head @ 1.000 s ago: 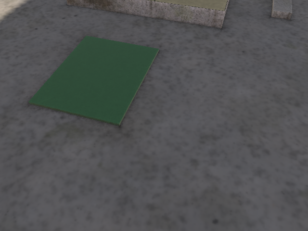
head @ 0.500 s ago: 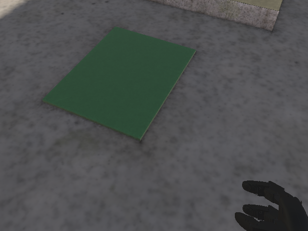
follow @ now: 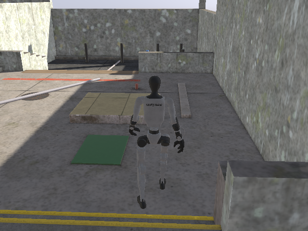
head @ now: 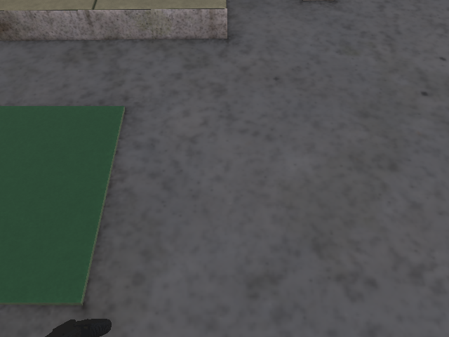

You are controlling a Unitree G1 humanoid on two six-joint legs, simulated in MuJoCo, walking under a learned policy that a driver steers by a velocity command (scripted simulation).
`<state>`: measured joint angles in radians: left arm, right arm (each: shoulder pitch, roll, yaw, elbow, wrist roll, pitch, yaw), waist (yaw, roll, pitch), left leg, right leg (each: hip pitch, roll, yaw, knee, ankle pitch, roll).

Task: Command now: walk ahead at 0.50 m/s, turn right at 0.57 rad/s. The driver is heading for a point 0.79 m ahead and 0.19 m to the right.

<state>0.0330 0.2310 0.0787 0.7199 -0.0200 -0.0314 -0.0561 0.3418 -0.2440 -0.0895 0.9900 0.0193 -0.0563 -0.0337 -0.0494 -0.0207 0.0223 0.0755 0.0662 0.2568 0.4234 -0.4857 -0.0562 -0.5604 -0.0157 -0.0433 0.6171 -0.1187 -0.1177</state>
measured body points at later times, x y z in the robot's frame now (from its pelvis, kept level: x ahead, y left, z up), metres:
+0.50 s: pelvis +0.29 -0.01 +0.01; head +0.31 -0.01 +0.46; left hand +0.41 +0.26 -0.11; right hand +0.46 -0.30 -0.05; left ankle +0.43 +0.07 -0.72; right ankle +0.13 -0.09 -0.71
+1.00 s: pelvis +0.52 -0.12 +0.01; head +0.55 -0.14 +0.46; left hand +0.84 -0.07 -0.05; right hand +0.35 -0.35 -0.12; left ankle +0.43 +0.07 -0.71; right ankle +0.57 -0.28 -0.71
